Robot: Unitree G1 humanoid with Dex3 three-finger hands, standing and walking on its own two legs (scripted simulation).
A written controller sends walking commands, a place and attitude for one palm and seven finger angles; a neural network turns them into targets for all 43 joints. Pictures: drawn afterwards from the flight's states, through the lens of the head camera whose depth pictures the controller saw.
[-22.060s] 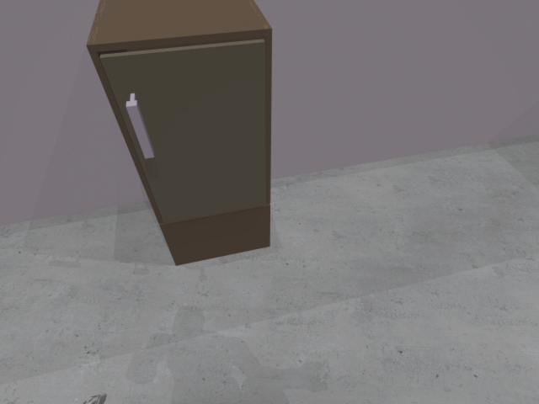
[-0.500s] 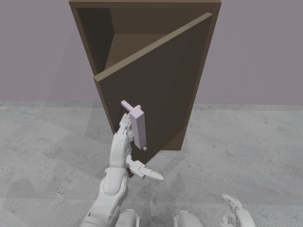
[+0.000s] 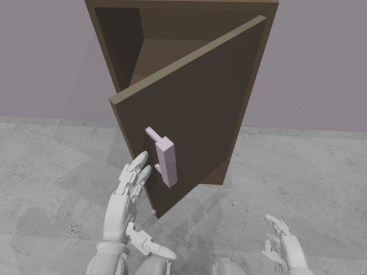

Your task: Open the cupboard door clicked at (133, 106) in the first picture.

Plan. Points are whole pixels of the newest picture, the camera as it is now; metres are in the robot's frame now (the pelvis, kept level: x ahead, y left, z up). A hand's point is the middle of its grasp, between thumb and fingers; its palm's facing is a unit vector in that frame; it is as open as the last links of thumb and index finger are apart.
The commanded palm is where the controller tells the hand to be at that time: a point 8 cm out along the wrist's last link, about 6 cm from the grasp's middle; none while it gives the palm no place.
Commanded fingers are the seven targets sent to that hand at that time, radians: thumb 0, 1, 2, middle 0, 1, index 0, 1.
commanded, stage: slide the hand sideways off the handle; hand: left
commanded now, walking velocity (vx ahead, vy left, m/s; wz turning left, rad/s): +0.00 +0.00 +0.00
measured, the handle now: (161, 158) +0.34 +0.07 +0.06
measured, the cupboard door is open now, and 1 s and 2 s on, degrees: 46 46 46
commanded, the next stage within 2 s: draw the hand back to the body in 0.30 s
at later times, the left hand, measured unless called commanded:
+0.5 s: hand (135, 226) +0.21 +0.10 +0.06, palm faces -0.07 -1.00 -0.04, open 16.3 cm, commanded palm +0.18 +0.17 +0.07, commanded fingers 0.00 -0.50 0.30 -0.15 -0.30 -0.15 -0.30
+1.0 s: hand (73, 216) +0.20 +0.18 +0.14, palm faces +0.06 -0.97 -0.23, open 15.7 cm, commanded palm +0.17 +0.23 +0.16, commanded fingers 0.00 -0.12 0.47 -0.16 -0.30 -0.16 -0.30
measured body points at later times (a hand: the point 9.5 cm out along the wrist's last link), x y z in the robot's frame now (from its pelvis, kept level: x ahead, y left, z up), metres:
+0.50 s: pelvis +0.00 -0.01 -0.01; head +0.06 -0.02 +0.44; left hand +0.21 +0.16 +0.06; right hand +0.18 -0.24 -0.09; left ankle +0.01 +0.11 -0.65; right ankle +0.01 -0.10 -0.65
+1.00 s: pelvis +0.01 +0.01 +0.04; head +0.01 +0.00 +0.49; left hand +0.19 +0.23 +0.15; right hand +0.19 -0.22 -0.02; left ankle +0.01 +0.11 -0.65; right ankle +0.01 -0.10 -0.65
